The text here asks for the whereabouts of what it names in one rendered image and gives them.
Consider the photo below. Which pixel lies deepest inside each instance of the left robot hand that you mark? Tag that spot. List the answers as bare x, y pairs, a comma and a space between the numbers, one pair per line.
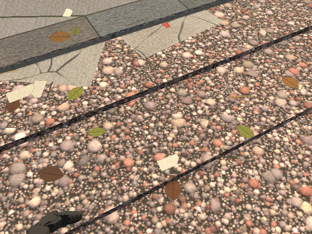
53, 221

